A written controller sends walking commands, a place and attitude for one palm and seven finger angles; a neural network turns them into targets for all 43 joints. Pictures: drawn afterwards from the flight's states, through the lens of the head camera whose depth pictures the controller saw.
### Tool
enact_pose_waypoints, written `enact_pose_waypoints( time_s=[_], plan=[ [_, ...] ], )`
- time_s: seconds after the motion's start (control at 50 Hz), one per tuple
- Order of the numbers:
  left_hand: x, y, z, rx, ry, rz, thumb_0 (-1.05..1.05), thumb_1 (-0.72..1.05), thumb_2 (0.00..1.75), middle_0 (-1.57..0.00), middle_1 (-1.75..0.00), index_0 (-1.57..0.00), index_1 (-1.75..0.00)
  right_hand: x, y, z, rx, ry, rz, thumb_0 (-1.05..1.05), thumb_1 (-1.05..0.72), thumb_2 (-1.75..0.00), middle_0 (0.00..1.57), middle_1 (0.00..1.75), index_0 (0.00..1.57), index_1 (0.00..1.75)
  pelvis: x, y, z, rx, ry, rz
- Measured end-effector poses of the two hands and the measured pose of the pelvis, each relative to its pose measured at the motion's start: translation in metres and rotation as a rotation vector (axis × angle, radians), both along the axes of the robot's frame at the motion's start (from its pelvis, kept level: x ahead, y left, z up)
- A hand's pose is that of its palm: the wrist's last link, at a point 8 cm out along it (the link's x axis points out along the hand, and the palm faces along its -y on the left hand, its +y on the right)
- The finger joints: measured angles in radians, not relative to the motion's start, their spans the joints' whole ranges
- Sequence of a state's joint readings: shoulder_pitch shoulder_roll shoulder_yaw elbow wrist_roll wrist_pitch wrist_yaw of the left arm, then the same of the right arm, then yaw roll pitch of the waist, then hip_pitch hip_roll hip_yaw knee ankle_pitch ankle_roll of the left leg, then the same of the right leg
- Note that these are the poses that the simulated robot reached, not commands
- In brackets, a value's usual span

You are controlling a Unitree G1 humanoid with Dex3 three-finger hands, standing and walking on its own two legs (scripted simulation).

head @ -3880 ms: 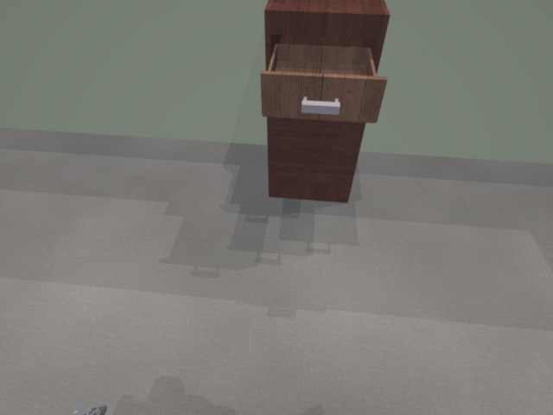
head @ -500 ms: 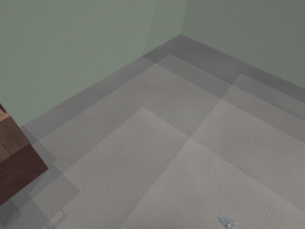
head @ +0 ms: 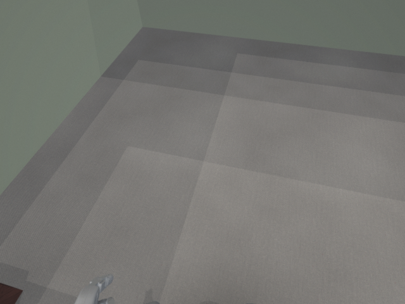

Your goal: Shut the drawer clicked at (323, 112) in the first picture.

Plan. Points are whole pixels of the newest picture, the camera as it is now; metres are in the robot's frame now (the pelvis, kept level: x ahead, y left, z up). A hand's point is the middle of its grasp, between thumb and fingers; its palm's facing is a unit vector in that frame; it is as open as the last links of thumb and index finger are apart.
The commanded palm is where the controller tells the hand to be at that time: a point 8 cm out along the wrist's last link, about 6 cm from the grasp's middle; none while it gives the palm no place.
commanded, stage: walk to a spot facing it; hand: left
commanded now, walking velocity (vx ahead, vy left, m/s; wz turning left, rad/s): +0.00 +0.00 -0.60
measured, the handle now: out of the picture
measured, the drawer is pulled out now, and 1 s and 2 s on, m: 0.30 0.30 0.30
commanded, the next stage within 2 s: turn to face it in 0.02 s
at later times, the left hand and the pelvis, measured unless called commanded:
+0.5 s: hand out of the picture +0.09 +0.21 -0.15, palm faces +0.05 -0.98 -0.17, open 7.4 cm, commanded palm none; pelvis +0.01 +0.03 +0.02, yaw -1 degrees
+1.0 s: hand out of the picture -0.03 +0.20 -0.14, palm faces +0.35 -0.90 -0.26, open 7.4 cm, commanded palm none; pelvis -0.02 +0.00 +0.02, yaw +19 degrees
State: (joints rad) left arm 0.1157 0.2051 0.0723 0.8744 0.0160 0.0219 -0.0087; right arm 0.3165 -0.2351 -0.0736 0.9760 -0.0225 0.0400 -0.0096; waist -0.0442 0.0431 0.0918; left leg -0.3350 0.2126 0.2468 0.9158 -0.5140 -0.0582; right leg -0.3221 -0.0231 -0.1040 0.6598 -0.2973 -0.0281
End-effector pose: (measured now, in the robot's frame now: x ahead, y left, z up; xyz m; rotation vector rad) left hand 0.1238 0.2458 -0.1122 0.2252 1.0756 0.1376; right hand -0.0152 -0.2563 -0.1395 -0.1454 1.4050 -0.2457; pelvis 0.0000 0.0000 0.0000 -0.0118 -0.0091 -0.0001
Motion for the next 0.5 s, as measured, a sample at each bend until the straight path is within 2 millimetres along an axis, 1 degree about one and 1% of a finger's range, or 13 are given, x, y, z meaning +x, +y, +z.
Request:
enact_pose_waypoints(
  time_s=[0.06,0.16,0.26,0.32,0.36,0.4,0.44,0.5],
  plan=[
    [0.008,-0.007,0.009,0.016,-0.003,-0.022,0.01,0.91,0.90,-0.20,-0.30,-0.20,-0.30,0.002,-0.005,0.003,0.000,-0.005,-0.031,0.00,-0.91,-0.90,0.20,0.30,0.20,0.30,0.002,-0.003,0.006,0.006,0.000,-0.038],
    [0.013,-0.012,0.013,0.020,0.032,-0.074,0.01,0.90,0.90,-0.20,-0.30,-0.20,-0.30,0.026,-0.003,0.015,-0.004,-0.109,-0.057,0.00,-0.91,-0.90,0.20,0.30,0.20,0.30,0.003,-0.003,0.015,0.018,0.009,-0.098],
    [0.010,-0.008,0.006,-0.006,0.046,-0.086,0.01,0.90,0.90,-0.21,-0.30,-0.20,-0.30,0.047,0.011,0.024,-0.016,-0.176,-0.048,0.00,-0.91,-0.90,0.20,0.30,0.20,0.30,0.008,0.008,0.016,0.005,0.006,-0.115],
    [0.006,-0.001,-0.006,-0.043,0.045,-0.058,0.01,0.90,0.90,-0.21,-0.30,-0.20,-0.30,0.053,0.026,0.024,-0.025,-0.190,-0.024,0.00,-0.91,-0.90,0.20,0.30,0.20,0.30,0.014,0.019,0.011,-0.025,-0.003,-0.096],
    [-0.001,0.003,-0.015,-0.069,0.055,-0.024,0.01,0.90,0.90,-0.20,-0.30,-0.20,-0.30,0.053,0.038,0.023,-0.019,-0.171,0.000,0.00,-0.91,-0.90,0.20,0.30,0.20,0.30,0.017,0.024,0.009,-0.024,-0.008,-0.072],
    [-0.011,0.007,-0.018,-0.084,0.078,0.009,0.01,0.90,0.90,-0.20,-0.30,-0.20,-0.30,0.053,0.050,0.026,-0.005,-0.146,0.027,0.00,-0.91,-0.90,0.20,0.30,0.20,0.30,0.018,0.027,0.012,-0.018,-0.007,-0.057],
    [-0.024,0.010,-0.017,-0.089,0.109,0.037,0.01,0.90,0.90,-0.20,-0.30,-0.20,-0.30,0.051,0.054,0.029,-0.009,-0.122,0.039,0.00,-0.92,-0.90,0.20,0.30,0.20,0.30,0.017,0.029,0.016,-0.018,-0.001,-0.040],
    [-0.044,0.016,-0.013,-0.083,0.150,0.077,0.01,0.90,0.90,-0.20,-0.30,-0.20,-0.30,0.049,0.055,0.032,-0.001,-0.094,0.060,0.00,-0.93,-0.90,0.21,0.30,0.20,0.30,0.014,0.029,0.021,-0.021,0.010,-0.015]
  ],
)
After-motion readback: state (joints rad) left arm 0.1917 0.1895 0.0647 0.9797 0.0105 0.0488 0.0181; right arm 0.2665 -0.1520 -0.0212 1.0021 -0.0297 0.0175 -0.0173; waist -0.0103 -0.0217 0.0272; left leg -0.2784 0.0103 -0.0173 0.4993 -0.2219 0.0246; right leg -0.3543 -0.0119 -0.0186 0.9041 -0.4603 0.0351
